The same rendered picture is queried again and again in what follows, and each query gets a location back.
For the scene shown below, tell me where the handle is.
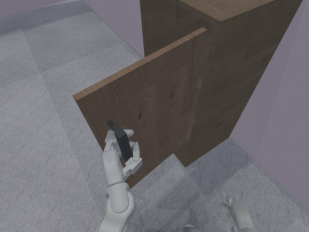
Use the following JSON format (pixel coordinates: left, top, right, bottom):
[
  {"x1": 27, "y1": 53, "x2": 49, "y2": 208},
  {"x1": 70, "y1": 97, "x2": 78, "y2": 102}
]
[{"x1": 107, "y1": 120, "x2": 133, "y2": 162}]

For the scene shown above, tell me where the left robot hand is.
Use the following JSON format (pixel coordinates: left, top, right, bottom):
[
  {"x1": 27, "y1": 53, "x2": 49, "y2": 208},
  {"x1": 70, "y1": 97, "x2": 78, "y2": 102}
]
[{"x1": 101, "y1": 129, "x2": 142, "y2": 187}]

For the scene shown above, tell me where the robot left forearm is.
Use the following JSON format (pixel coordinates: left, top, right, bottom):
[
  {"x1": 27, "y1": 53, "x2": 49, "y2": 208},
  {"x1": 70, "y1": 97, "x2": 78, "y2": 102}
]
[{"x1": 94, "y1": 182, "x2": 136, "y2": 232}]

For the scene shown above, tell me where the left robot thigh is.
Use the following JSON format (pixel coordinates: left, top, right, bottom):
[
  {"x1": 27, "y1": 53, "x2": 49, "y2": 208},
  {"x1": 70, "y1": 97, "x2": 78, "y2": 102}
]
[{"x1": 128, "y1": 222, "x2": 139, "y2": 232}]

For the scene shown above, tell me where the cupboard door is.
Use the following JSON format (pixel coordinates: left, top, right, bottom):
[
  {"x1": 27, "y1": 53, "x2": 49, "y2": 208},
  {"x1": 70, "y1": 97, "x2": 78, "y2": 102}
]
[{"x1": 73, "y1": 27, "x2": 208, "y2": 189}]

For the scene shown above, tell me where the right robot hand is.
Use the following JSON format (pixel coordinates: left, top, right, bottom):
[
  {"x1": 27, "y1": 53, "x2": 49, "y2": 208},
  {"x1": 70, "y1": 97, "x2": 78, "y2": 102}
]
[{"x1": 217, "y1": 186, "x2": 255, "y2": 232}]

